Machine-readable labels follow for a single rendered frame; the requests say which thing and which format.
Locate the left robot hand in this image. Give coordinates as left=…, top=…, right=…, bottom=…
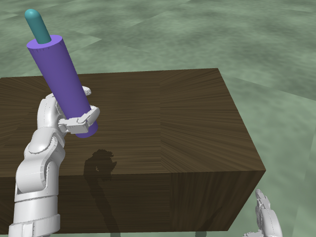
left=37, top=86, right=100, bottom=137

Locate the left robot arm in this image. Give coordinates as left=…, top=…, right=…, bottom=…
left=8, top=127, right=65, bottom=237

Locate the right robot hand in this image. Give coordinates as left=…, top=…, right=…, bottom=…
left=243, top=189, right=283, bottom=237

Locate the bottle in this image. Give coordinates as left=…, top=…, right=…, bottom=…
left=25, top=9, right=98, bottom=138

